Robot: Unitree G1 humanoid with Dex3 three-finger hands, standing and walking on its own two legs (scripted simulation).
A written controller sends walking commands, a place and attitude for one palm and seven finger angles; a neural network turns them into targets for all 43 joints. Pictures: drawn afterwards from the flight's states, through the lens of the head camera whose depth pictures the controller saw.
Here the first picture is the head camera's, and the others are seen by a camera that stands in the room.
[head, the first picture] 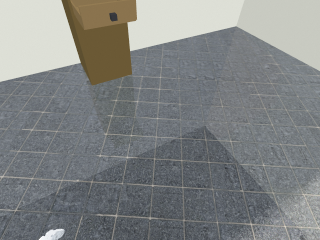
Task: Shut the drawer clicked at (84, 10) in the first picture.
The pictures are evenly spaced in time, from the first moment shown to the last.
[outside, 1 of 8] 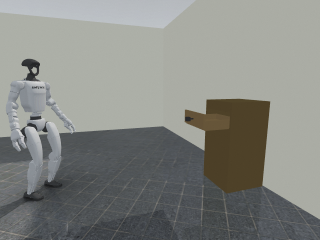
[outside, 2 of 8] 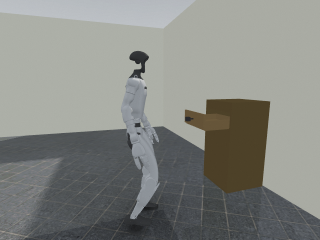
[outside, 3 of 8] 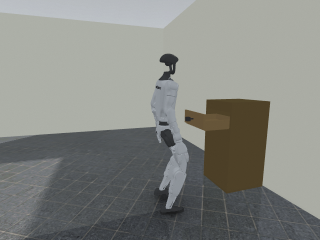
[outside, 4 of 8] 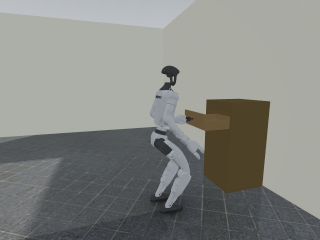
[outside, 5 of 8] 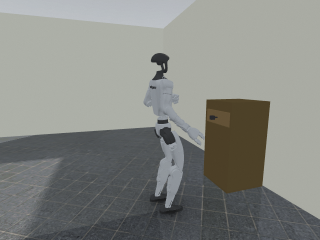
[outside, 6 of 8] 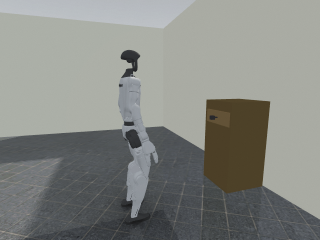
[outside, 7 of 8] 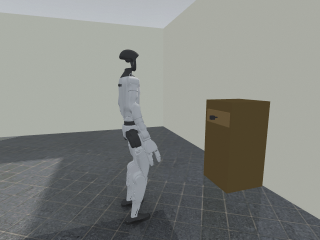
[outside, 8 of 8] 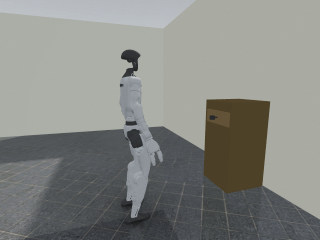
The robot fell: no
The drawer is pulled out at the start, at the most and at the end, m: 0.28 0.28 0.00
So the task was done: yes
